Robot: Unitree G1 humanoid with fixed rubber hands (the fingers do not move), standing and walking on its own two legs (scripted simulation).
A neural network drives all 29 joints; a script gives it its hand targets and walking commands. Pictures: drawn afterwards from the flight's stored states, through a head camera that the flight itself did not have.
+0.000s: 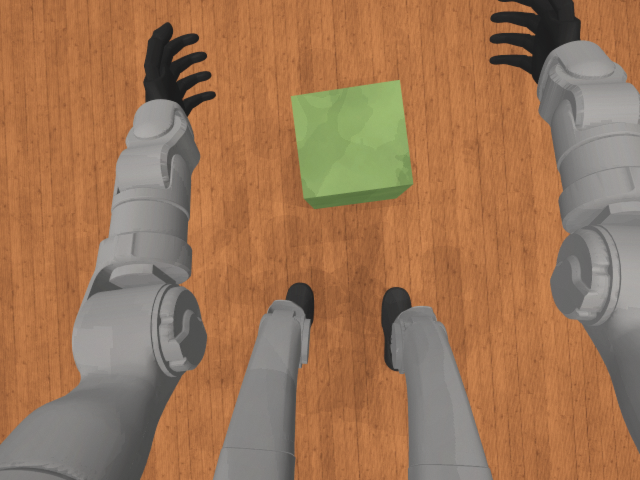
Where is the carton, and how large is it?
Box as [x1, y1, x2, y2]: [291, 80, 412, 208]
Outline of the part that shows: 399,80 291,96 303,197 314,208 395,198 412,184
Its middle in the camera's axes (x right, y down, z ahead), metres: +0.06 -0.18 +0.86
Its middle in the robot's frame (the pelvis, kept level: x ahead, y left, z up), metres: +0.54 +0.02 -0.53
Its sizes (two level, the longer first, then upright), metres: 0.210 0.200 0.250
